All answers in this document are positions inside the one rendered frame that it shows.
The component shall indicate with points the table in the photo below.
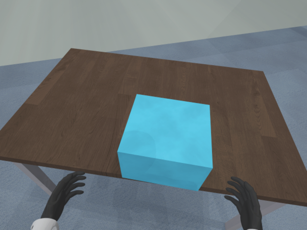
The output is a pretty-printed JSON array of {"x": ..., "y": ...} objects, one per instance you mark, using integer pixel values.
[{"x": 75, "y": 119}]

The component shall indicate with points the robot right hand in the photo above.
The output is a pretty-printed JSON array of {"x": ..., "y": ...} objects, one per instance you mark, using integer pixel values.
[{"x": 248, "y": 205}]

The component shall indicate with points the robot left hand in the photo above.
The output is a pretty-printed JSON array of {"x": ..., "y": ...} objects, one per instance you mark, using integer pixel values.
[{"x": 62, "y": 193}]

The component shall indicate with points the carton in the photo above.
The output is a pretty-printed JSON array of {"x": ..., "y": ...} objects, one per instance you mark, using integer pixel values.
[{"x": 167, "y": 142}]

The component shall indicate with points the left robot forearm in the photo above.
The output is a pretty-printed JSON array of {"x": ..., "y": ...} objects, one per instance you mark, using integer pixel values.
[{"x": 45, "y": 224}]

